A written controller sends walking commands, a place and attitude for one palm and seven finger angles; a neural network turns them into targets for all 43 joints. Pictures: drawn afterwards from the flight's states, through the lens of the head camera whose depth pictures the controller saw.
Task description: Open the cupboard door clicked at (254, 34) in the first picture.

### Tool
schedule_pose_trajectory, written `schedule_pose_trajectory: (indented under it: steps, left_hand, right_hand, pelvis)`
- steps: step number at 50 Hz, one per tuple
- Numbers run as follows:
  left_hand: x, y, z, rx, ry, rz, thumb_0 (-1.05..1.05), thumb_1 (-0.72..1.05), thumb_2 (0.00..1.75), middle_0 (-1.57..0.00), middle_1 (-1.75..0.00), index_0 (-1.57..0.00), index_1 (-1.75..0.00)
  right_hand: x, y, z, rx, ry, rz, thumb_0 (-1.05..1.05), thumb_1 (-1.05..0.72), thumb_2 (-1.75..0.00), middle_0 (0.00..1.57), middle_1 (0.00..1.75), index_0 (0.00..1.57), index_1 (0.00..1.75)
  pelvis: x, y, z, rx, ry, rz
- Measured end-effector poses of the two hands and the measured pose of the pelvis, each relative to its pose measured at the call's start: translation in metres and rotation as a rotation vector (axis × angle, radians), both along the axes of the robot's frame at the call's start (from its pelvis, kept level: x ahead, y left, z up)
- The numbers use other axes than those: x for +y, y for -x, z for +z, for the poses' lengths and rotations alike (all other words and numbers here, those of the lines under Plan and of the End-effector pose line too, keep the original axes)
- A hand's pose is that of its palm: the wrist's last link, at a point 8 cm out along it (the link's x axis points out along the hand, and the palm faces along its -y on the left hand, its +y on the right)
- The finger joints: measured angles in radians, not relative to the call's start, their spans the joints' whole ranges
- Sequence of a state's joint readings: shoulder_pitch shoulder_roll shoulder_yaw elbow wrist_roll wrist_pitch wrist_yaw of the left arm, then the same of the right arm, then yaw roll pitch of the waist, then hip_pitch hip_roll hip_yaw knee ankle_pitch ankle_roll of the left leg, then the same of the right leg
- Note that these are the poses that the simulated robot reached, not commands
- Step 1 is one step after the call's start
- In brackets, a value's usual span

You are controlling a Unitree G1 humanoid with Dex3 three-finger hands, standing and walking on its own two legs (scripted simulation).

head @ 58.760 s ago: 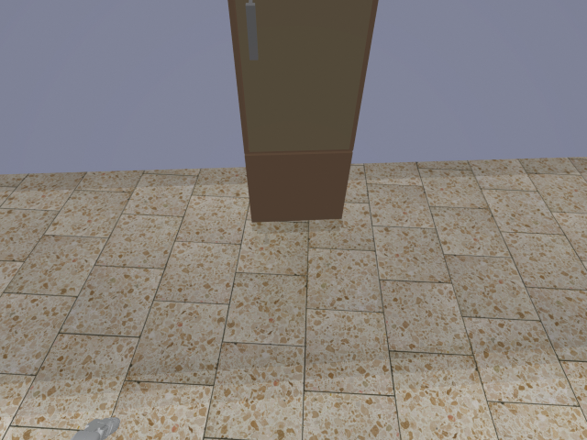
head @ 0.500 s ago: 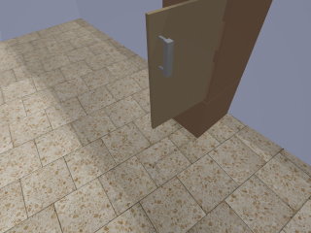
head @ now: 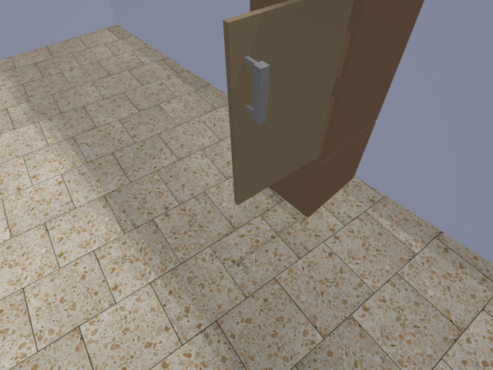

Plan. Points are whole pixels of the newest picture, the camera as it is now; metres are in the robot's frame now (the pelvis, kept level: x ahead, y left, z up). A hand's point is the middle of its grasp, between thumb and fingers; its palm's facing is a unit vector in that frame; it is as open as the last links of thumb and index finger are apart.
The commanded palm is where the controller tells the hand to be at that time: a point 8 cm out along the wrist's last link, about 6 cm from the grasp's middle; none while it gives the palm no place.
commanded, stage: look to check the result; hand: left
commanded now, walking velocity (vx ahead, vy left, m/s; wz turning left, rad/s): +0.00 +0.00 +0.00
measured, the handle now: (254, 90) +0.68 +0.02 +0.09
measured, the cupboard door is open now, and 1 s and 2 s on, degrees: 84 84 84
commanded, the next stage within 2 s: stand and wait in 0.46 s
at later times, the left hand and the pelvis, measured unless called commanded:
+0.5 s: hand out of the picture +0.08 +0.22 -0.15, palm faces +0.01 -0.95 -0.32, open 7.4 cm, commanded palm none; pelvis +0.02 -0.01 +0.00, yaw +0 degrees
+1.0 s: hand out of the picture +0.12 +0.22 -0.15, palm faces -0.02 -0.94 -0.34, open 7.4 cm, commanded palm none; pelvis +0.04 -0.02 +0.01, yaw +0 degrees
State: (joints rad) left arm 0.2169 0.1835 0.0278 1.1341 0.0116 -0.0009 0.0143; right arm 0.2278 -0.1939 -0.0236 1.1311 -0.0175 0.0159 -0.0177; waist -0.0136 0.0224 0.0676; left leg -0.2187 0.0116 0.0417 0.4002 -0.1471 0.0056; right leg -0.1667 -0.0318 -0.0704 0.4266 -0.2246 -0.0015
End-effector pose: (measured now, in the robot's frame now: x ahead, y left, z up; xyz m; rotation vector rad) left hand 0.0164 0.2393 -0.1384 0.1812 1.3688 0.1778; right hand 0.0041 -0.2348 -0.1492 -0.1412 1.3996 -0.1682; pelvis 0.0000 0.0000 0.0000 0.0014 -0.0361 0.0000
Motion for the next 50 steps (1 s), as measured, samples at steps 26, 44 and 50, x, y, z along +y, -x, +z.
schedule_pose_trajectory:
  steps: [26,44,50]
  left_hand:
    - [0.029,-0.058,0.021,-0.088,-0.093,-0.041,0.00,0.90,0.90,-0.20,-0.30,-0.20,-0.30]
    - [0.030,-0.091,0.026,-0.111,-0.110,-0.074,0.00,0.90,0.90,-0.20,-0.30,-0.20,-0.30]
    - [0.029,-0.095,0.026,-0.105,-0.110,-0.077,0.00,0.90,0.90,-0.20,-0.30,-0.20,-0.30]
  right_hand:
    - [-0.050,-0.077,0.016,-0.116,0.083,0.064,0.00,-0.91,-0.90,0.20,0.29,0.20,0.30]
    - [-0.069,-0.099,0.023,-0.124,0.114,0.071,0.00,-0.91,-0.90,0.20,0.30,0.20,0.30]
    - [-0.068,-0.100,0.022,-0.113,0.110,0.067,0.00,-0.91,-0.90,0.20,0.30,0.20,0.30]
  pelvis:
    - [-0.011,-0.020,0.004,0.005,-0.002,0.002]
    - [-0.017,-0.036,0.006,0.014,-0.005,-0.005]
    - [-0.018,-0.041,0.006,0.016,-0.005,-0.007]
